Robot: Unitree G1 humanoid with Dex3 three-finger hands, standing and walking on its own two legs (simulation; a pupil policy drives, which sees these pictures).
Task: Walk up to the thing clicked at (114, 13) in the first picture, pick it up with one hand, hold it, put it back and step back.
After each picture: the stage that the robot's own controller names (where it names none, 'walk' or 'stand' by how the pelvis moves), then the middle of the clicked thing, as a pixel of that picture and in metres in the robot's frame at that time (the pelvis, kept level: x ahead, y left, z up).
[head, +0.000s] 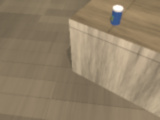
stand; (116, 15) +0.96 -0.21 -0.10
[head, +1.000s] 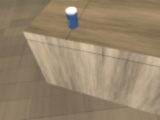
walk; (72, 18) +0.87 +0.13 -0.07
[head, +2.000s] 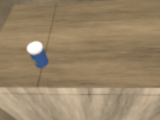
stand; (38, 55) +0.53 +0.24 -0.07
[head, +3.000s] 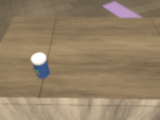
stand; (41, 66) +0.52 +0.22 -0.09
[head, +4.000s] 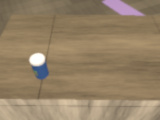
stand; (39, 66) +0.50 +0.22 -0.10
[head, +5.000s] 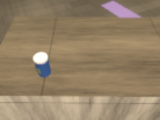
stand; (42, 65) +0.53 +0.21 -0.10
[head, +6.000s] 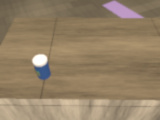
stand; (42, 67) +0.52 +0.22 -0.10
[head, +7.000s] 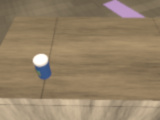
rise first; (42, 67) +0.52 +0.21 -0.10
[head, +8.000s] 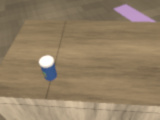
rise first; (48, 68) +0.52 +0.22 -0.10
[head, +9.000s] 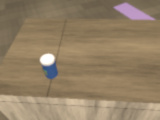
go down; (49, 66) +0.52 +0.21 -0.10
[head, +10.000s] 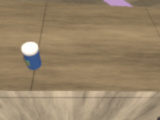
go down; (32, 56) +0.53 +0.20 -0.07
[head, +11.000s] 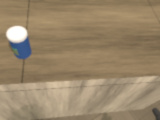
go down; (20, 43) +0.52 +0.20 -0.03
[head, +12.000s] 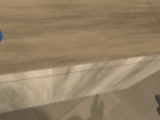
close in; out of the picture +0.53 +0.22 +0.02
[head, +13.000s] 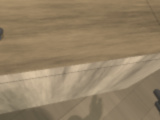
close; out of the picture +0.53 +0.22 +0.02
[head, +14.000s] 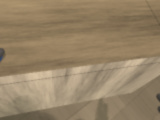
lift; out of the picture +0.47 +0.24 +0.02
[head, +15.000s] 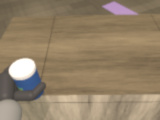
lift; (28, 80) +0.31 +0.18 +0.12
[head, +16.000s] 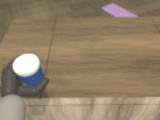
hold; (31, 75) +0.32 +0.17 +0.12
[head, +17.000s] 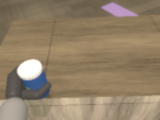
hold; (35, 80) +0.33 +0.16 +0.10
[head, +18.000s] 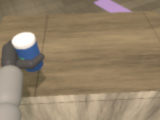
crouch; (29, 53) +0.42 +0.18 +0.12
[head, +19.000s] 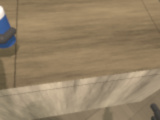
lower; out of the picture +0.51 +0.21 +0.08
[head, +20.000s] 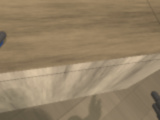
lower; out of the picture +0.52 +0.21 +0.02
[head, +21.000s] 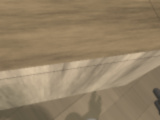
lower; out of the picture +0.53 +0.22 +0.03
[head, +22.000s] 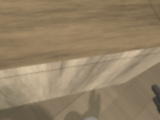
lower; out of the picture +0.53 +0.23 +0.03
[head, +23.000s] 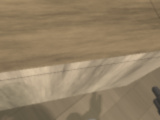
lower; out of the picture +0.52 +0.23 +0.02
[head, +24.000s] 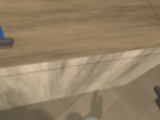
open; out of the picture +0.53 +0.20 +0.03
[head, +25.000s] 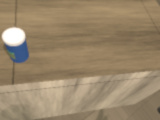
sink last; (17, 46) +0.50 +0.18 -0.01
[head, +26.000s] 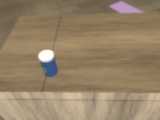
stand; (48, 63) +0.52 +0.19 -0.04
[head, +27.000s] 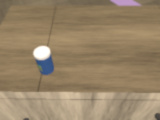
stand; (44, 61) +0.49 +0.19 -0.03
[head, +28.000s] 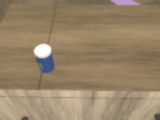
stand; (45, 59) +0.50 +0.19 -0.03
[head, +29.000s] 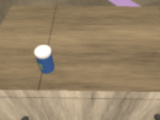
stand; (45, 59) +0.50 +0.19 -0.03
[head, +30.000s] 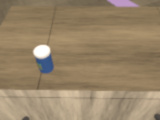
stand; (44, 59) +0.51 +0.19 -0.03
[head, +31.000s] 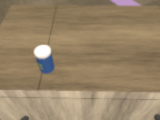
stand; (45, 59) +0.50 +0.19 -0.03
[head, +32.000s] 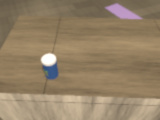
stand; (50, 67) +0.51 +0.18 -0.09
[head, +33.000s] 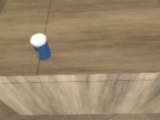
walk; (41, 47) +0.56 +0.22 -0.07
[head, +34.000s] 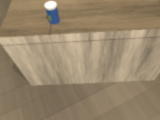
walk; (52, 13) +0.83 +0.22 -0.09
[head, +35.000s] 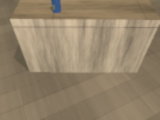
stand; (56, 3) +1.12 +0.23 -0.09
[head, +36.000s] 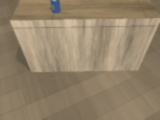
stand; (55, 4) +1.12 +0.22 -0.11
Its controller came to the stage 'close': yes
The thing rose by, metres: 0.23
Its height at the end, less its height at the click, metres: +0.00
